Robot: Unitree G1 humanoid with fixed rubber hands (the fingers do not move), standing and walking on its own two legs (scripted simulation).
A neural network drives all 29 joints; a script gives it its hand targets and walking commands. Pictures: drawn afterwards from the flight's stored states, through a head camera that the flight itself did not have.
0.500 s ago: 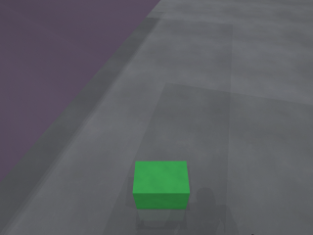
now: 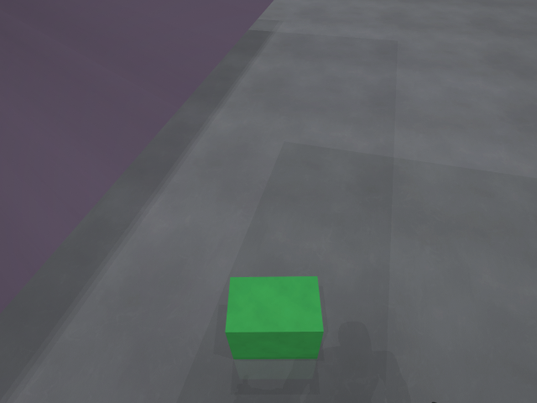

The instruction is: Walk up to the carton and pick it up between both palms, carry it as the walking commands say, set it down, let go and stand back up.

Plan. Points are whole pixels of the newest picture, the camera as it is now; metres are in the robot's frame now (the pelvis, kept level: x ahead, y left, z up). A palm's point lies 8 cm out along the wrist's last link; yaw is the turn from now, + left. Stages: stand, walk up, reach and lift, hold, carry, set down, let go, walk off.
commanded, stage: walk up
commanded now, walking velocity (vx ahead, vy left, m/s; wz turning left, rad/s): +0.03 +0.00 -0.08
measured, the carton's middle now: (274, 318) +0.54 +0.00 -0.64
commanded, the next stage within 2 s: none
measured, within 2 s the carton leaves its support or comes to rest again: neither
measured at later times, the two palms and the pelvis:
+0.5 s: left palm out of the picture +0.07 +0.26 -0.11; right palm out of the picture +0.09 -0.26 -0.12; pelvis +0.00 +0.00 +0.00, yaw -1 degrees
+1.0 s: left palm out of the picture +0.05 +0.22 -0.09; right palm out of the picture +0.07 -0.30 -0.13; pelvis -0.02 -0.05 +0.01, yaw -3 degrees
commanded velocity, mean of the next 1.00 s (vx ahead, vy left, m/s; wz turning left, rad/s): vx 0.02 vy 0.02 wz -0.06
